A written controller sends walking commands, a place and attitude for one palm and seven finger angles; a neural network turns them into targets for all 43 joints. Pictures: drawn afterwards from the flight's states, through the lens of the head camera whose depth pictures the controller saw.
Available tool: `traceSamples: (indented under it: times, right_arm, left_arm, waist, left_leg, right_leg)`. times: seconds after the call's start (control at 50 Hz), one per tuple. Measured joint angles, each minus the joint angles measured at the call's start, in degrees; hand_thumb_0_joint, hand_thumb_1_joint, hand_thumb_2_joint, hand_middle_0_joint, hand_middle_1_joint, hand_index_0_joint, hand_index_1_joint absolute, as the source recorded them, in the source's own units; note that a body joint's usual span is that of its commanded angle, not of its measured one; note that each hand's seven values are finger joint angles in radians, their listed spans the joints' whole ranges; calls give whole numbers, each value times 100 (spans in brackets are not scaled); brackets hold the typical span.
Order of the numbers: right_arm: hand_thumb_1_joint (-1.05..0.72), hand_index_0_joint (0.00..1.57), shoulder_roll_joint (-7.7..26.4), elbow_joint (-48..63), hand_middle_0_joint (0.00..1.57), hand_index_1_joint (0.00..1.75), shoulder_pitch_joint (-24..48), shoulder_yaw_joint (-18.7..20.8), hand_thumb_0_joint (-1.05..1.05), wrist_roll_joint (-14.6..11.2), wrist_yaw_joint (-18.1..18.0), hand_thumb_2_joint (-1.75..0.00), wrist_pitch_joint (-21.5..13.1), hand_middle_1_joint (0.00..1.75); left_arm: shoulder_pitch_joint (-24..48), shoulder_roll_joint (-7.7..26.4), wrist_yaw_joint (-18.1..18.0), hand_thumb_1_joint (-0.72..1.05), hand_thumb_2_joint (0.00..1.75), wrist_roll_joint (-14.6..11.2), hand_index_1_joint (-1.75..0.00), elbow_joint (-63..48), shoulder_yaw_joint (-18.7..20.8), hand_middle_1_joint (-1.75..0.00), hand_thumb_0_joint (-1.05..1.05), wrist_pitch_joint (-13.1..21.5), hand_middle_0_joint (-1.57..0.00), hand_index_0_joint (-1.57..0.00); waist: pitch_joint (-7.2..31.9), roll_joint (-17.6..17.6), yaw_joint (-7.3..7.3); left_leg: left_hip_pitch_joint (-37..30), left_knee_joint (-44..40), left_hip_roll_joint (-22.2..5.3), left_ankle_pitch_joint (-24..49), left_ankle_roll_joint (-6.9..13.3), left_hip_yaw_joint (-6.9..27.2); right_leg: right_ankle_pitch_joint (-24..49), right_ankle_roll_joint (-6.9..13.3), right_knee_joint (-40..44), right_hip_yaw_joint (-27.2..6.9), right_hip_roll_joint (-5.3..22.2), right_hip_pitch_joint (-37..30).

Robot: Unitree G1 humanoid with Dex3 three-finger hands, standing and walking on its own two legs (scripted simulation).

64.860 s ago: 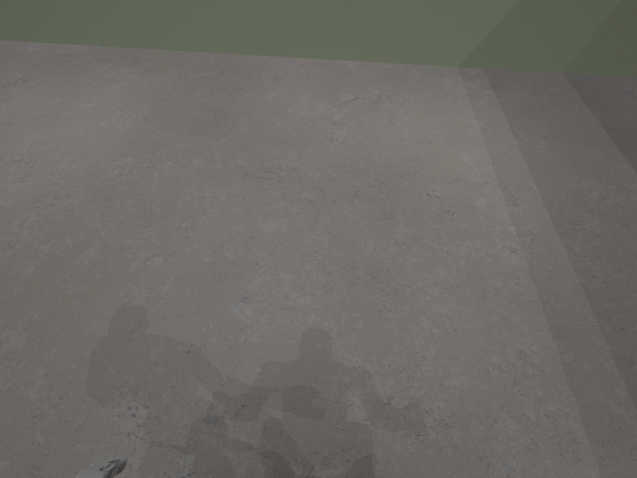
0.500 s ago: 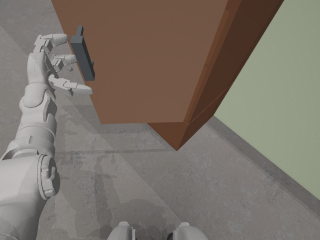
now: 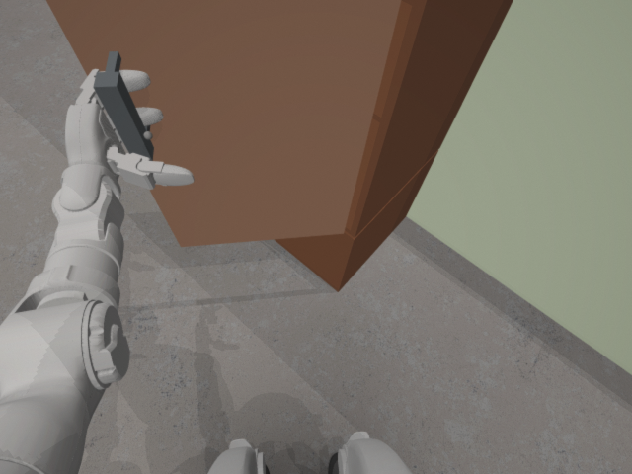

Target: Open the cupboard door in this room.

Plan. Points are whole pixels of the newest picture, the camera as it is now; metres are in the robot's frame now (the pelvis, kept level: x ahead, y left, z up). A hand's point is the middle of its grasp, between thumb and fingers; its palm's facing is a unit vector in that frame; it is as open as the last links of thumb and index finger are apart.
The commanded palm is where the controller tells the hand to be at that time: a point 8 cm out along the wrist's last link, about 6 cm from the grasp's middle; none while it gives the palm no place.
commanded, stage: slide the fingers in behind the handle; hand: left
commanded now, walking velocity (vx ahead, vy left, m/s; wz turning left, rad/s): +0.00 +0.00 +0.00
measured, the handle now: (129, 109) +0.55 +0.20 +0.10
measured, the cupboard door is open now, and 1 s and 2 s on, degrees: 48 49 81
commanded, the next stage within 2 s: close the thumb around the handle in 0.28 s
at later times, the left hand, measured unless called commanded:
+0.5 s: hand (148, 136) +0.51 +0.17 +0.10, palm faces +0.09 -1.00 -0.01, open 13.8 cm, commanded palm +0.48 +0.21 +0.10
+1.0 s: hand (147, 137) +0.51 +0.17 +0.10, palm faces +0.10 -0.99 -0.01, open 5.9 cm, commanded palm +0.48 +0.21 +0.10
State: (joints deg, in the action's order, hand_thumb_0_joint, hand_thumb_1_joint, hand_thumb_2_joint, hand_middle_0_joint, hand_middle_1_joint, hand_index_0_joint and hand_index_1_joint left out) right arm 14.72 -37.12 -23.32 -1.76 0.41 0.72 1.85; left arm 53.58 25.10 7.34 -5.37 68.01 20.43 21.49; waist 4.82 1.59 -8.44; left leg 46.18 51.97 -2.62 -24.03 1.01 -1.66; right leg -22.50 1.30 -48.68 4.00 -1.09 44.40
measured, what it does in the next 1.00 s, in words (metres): stands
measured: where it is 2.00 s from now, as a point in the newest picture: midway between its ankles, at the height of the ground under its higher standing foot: outside the picture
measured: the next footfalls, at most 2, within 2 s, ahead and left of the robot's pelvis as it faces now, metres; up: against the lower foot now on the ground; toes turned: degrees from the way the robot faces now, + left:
none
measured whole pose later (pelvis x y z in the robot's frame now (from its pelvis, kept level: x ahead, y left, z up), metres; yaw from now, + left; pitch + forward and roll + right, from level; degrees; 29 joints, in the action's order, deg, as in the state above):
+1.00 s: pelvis +0.01 +0.00 +0.00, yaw +0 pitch +18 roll -2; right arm 14.7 -38.3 -22.2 -0.5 0.4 1.1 2.4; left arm 49.9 22.2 5.1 -6.4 64.6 17.9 22.0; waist 5.7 1.9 -7.0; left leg 44.0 50.9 -2.3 -24.6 0.9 -1.3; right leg -23.3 1.3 -47.7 4.1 -0.9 42.1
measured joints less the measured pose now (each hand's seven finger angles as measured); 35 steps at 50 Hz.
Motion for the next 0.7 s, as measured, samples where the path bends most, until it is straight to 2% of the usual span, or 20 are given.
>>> traceSamples:
  times: [0.46,0.56,0.7]
  right_arm:
    - [-91,20,41,-49,20,30,22,101,1,7,18,-90,33,30]
    - [-91,20,19,-40,20,30,69,107,1,7,36,-90,38,30]
    - [-91,20,-9,-51,20,30,90,120,1,-1,53,-90,54,30]
  left_arm:
    - [-241,-135,-150,-48,31,-57,-120,-191,-122,-120,-1,30,-29,-29]
    - [-287,-195,-184,-36,36,-72,-121,-258,-169,-122,-1,33,-30,-28]
    - [-395,-274,-235,-6,49,-105,-125,-382,-225,-125,-1,23,-31,-29]
  waist:
    - [63,11,52]
    - [80,19,87]
    - [98,38,128]
  left_leg:
    - [-139,-99,6,-11,-13,-1]
    - [-149,-91,16,-32,-10,-1]
    - [-199,-101,23,-60,-7,-4]
  right_leg:
    - [-14,5,91,-10,-4,-133]
    - [-39,-2,79,-11,5,-144]
    - [-66,-10,89,-18,9,-193]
